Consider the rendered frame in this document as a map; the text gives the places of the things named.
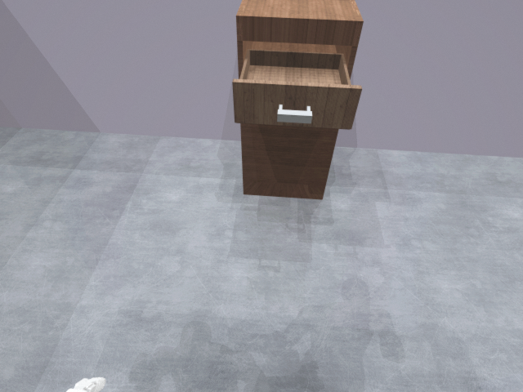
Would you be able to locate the cabinet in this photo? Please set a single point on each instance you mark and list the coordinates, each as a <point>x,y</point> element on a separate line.
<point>285,161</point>

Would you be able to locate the drawer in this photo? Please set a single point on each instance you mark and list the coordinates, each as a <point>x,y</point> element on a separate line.
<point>295,79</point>

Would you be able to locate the handle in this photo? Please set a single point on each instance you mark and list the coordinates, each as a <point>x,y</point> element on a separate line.
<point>294,116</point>

